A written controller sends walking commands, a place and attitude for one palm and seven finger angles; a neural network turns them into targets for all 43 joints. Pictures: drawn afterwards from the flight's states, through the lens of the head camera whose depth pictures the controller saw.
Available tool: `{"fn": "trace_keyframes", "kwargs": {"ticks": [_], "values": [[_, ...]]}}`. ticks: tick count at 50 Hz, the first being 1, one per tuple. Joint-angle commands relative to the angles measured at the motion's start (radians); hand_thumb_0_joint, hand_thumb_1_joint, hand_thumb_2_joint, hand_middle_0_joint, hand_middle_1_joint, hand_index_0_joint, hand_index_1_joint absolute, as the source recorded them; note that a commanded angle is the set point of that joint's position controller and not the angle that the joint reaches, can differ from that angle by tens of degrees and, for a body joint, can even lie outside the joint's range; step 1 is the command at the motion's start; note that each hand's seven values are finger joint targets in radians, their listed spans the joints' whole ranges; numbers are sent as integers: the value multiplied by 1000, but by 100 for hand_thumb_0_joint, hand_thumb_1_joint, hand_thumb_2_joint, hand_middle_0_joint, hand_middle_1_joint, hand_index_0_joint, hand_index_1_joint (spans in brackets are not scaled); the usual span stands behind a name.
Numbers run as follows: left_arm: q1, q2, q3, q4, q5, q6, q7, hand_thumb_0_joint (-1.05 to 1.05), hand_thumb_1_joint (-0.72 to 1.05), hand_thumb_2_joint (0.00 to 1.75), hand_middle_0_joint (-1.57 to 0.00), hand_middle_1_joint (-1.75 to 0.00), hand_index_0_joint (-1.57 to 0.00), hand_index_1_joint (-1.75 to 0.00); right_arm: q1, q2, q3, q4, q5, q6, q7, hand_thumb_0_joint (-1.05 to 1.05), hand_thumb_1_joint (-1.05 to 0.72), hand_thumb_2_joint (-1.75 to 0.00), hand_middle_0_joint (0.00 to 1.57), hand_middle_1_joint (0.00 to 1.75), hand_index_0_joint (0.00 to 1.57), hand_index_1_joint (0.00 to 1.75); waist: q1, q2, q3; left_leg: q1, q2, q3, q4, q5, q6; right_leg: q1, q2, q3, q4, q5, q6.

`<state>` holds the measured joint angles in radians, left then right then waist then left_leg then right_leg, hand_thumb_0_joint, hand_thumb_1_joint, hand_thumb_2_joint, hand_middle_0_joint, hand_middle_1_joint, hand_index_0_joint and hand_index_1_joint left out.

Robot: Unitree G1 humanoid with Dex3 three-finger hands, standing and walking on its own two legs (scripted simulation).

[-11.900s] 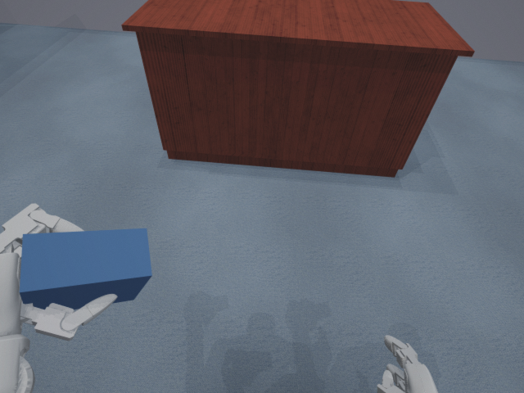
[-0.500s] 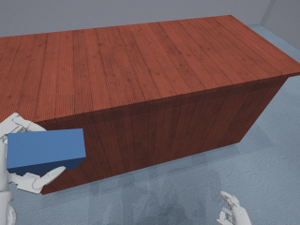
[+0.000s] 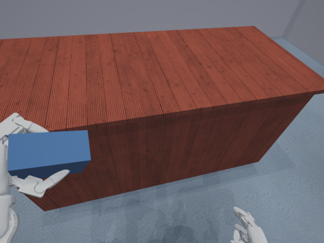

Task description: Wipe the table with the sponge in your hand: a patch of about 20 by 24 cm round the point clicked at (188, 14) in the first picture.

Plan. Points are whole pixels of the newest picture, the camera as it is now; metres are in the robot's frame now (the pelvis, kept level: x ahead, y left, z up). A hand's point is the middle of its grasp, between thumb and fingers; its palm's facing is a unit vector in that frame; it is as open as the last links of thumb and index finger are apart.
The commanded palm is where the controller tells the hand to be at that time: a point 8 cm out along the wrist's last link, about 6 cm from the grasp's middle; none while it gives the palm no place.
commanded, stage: shuffle to correct the standing spot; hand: left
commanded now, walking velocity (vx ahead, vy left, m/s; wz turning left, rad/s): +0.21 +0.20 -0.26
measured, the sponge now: (62, 155) +0.23 +0.23 +0.14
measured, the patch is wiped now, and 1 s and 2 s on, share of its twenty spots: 0.00 0.00 0.00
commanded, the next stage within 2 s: come to a stop and stand still in 1.22 s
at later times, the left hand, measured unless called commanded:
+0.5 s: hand (44, 118) +0.30 +0.29 +0.17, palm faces +0.36 -0.86 -0.35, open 10.0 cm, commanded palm +0.25 +0.33 +0.18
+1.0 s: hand (31, 95) +0.36 +0.36 +0.16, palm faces +0.32 -0.83 -0.45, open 10.0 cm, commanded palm +0.31 +0.40 +0.18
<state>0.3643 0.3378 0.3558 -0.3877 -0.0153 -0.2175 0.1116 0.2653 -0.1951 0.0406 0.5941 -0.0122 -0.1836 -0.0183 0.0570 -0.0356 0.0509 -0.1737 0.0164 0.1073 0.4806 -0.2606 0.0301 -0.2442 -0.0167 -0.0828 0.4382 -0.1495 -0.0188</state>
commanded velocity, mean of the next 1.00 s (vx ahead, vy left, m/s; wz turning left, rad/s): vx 0.14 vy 0.19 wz -0.09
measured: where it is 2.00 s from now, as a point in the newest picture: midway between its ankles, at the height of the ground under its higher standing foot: outside the picture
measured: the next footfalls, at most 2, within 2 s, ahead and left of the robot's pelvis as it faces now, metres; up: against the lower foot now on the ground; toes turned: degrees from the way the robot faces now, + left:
left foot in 0.48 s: +0.14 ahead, +0.17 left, +0.00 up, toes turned -4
right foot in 0.70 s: +0.15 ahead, +0.00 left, +0.00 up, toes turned -12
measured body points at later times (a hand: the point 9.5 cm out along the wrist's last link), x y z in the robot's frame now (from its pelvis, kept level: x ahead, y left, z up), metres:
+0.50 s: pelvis +0.07 +0.06 -0.03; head +0.09 +0.09 +0.42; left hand +0.27 +0.33 +0.18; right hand +0.23 -0.18 -0.10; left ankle +0.10 +0.18 -0.74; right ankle +0.06 -0.10 -0.74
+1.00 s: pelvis +0.12 +0.14 -0.01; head +0.16 +0.13 +0.44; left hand +0.34 +0.40 +0.19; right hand +0.25 -0.14 -0.10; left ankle +0.20 +0.28 -0.74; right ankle +0.11 +0.00 -0.74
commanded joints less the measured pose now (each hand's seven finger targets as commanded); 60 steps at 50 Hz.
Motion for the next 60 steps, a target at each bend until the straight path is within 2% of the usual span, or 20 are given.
{"fn": "trace_keyframes", "kwargs": {"ticks": [1,5,11,14,15,17,19,23,24,26,30,33,34,35,36,42,47,52,58,60], "values": [[-123,138,41,-220,-9,-62,7,0,10,130,-120,-160,-120,-160,-112,-132,-62,-173,-3,-54,-13,0,-90,-90,20,30,20,30,-35,40,-81,-117,10,-67,-83,-184,7,44,-54,202,-124,-340,-38],[-121,192,95,-255,-15,-70,9,0,10,130,-120,-160,-120,-160,-116,-147,-71,-184,-4,-27,-11,0,-90,-90,20,30,20,30,-44,50,-74,-124,0,-69,2,-143,13,-2,-87,279,-93,-350,-84],[-80,201,131,-314,-30,-92,5,0,10,130,-120,-160,-120,-160,-131,-143,-66,-208,8,-11,-10,0,-90,-90,20,30,20,30,-43,211,-114,32,124,-172,-100,195,25,-70,16,34,272,-7,-27],[-61,201,125,-332,-27,-92,7,0,10,130,-120,-160,-120,-160,-114,-144,-72,-205,7,-11,6,0,-90,-90,20,30,20,30,-37,152,-142,73,116,-75,46,471,7,-4,14,-22,161,-10,-41],[-53,211,140,-311,-29,-87,10,0,10,130,-120,-160,-120,-160,-123,-147,-71,-208,10,-7,10,0,-90,-90,20,30,20,30,-28,89,-166,-32,75,-24,155,486,-19,141,6,20,137,162,-68],[-47,212,134,-294,-38,-89,16,0,10,130,-120,-160,-120,-160,-117,-156,-98,-205,19,2,19,0,-90,-90,20,30,20,30,-22,-214,-199,-372,-41,2,536,221,-47,372,-218,409,85,475,-218],[-69,236,167,-336,-38,-122,28,0,10,130,-120,-160,-120,-160,-123,-155,-99,-177,18,8,36,0,-90,-90,20,30,20,30,-13,-106,-124,-526,85,-292,632,-367,-6,286,-429,624,29,390,-279],[-84,202,141,-378,-33,-119,13,0,10,130,-120,-160,-120,-160,-101,-122,-83,-140,24,29,26,0,-90,-90,20,30,20,30,-92,206,-139,73,-7,-110,13,19,-13,-190,-45,101,318,-135,-48],[-90,206,155,-400,-32,-128,10,0,10,130,-120,-160,-120,-160,-111,-159,-102,-160,26,14,18,0,-90,-90,20,30,20,30,-73,414,-136,85,171,-380,-120,-9,74,-284,55,9,548,-348,13],[-63,224,173,-303,-29,-123,9,0,10,130,-120,-160,-120,-160,-103,-130,-101,-160,16,-5,14,0,-90,-90,20,30,20,30,-77,305,-80,24,265,-564,-169,134,216,-392,39,64,799,-462,13],[-65,220,153,-403,-16,-117,12,0,10,130,-120,-160,-120,-160,-135,-130,-88,-157,23,-19,22,0,-90,-90,20,30,20,30,-57,252,-134,35,174,-272,-46,402,167,-228,-10,6,481,-314,8],[32,223,161,-351,-15,-101,21,0,10,130,-120,-160,-120,-160,-142,-133,-72,-163,24,-12,27,0,-90,-90,20,30,20,30,-33,178,-161,-215,128,-190,70,203,92,175,-6,-18,88,-113,-2],[59,247,177,-326,-10,-99,25,0,10,130,-120,-160,-120,-160,-135,-125,-73,-164,21,-2,25,0,-90,-90,20,30,20,30,-27,14,-190,-371,58,-133,264,85,58,349,-107,143,-15,-76,-40],[97,280,213,-259,-19,-93,31,0,10,130,-120,-160,-120,-160,-140,-118,-79,-175,18,11,27,0,-90,-90,20,30,20,30,-34,-213,-193,-539,-44,-56,550,-136,10,402,-364,531,-114,-1,-142],[68,269,233,-267,-49,-97,33,0,10,130,-120,-160,-120,-160,-120,-148,-96,-162,15,17,30,0,-90,-90,20,30,20,30,-40,-171,-159,-587,-15,-154,746,-197,-28,312,-466,639,-149,0,-210],[86,233,206,-270,-30,-116,28,0,10,130,-120,-160,-120,-160,-118,-112,-85,-128,15,43,24,0,-90,-90,20,30,20,30,-51,-84,-113,-418,85,-140,516,-49,-42,78,-292,209,-28,311,-123],[-4,234,157,-348,-15,-93,46,0,10,130,-120,-160,-120,-160,-133,-95,-92,-136,7,-6,-8,0,-90,-90,20,30,20,30,-39,-85,-151,-37,-31,64,59,88,-29,16,-210,122,48,111,-49],[21,233,166,-329,-18,-102,31,0,10,130,-120,-160,-120,-160,-101,-152,-123,-154,21,-12,-16,0,-90,-90,20,30,20,30,-62,313,-184,46,236,-365,-115,302,142,-204,-1,-14,563,-440,42],[52,211,161,-392,-24,-88,41,0,10,130,-120,-160,-120,-160,-134,-136,-92,-150,27,-15,6,0,-90,-90,20,30,20,30,-39,232,-175,-194,136,-162,37,102,76,91,-18,-8,101,-171,19],[81,268,199,-298,-26,-76,47,0,10,130,-120,-160,-120,-160,-136,-111,-81,-157,13,6,9,0,-90,-90,20,30,20,30,-45,-128,-116,-455,-31,-41,366,-176,-19,181,-311,485,-143,-141,-114]]}}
